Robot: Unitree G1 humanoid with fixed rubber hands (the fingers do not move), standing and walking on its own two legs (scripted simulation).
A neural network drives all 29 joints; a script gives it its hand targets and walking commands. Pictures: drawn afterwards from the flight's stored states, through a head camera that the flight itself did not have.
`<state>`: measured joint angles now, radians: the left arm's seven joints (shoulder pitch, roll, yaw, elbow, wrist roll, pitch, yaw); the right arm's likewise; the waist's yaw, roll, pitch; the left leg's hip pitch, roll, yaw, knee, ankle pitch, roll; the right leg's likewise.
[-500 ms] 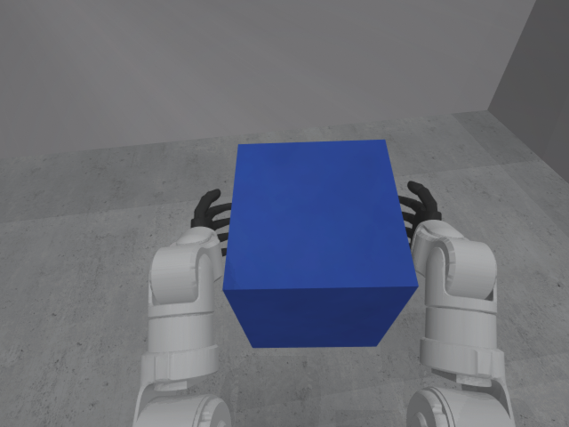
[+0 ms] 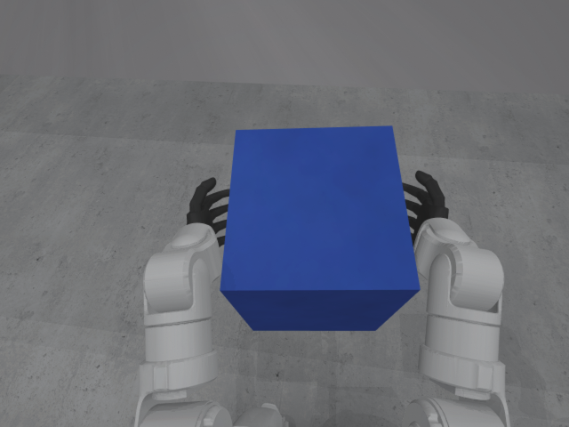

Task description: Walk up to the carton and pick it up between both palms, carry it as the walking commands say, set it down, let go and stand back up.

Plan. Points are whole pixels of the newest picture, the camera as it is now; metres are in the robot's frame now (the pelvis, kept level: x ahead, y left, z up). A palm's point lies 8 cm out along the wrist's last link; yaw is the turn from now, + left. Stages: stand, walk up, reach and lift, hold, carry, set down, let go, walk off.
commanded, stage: carry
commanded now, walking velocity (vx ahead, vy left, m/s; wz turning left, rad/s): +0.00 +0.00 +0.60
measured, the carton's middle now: (313, 241) +0.35 +0.00 +0.04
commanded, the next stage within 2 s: none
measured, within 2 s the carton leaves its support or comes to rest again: neither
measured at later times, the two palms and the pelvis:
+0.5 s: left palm (110, 281) +0.26 +0.24 +0.10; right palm (342, 226) +0.33 -0.04 +0.11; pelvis -0.02 +0.02 +0.01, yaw +11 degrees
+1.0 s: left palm (146, 282) +0.25 +0.18 +0.12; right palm (397, 232) +0.31 -0.10 +0.14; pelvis -0.04 +0.00 +0.01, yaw +11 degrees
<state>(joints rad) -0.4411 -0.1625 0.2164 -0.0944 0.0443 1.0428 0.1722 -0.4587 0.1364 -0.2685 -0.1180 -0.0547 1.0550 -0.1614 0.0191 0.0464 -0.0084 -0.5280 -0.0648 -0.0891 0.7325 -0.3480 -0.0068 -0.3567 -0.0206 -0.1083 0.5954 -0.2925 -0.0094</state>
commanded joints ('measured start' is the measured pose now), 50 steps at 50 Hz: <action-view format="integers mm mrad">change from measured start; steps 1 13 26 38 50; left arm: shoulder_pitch -551 -450 -626 -600 -613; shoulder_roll -699 -654 -773 -690 -698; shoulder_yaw -575 -561 -668 -522 -517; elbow -119 -101 -32 35 19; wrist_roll -172 -140 -241 -150 -164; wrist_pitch -17 18 -7 31 44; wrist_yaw -35 -27 -62 -37 -22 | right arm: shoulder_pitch -588 -453 -522 -632 -608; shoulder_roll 771 771 747 770 790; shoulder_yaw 697 670 621 636 610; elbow -58 32 25 90 118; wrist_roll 209 220 168 216 222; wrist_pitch -5 30 -19 29 41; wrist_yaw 30 41 49 41 29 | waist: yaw -7 -31 -41 -28 -28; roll -201 -168 106 -90 -66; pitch -405 -461 -474 -396 -367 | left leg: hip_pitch -190 380 465 292 305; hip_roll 59 116 294 174 177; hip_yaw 117 111 -74 18 31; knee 331 -340 -338 -282 -287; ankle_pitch -209 313 510 265 220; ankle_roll -35 29 177 72 63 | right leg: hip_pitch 435 168 -24 169 126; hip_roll -435 -230 -8 -135 -130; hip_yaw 298 -7 25 125 152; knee -151 89 124 -143 -177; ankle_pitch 830 439 -137 146 88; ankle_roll -160 38 73 -1 -14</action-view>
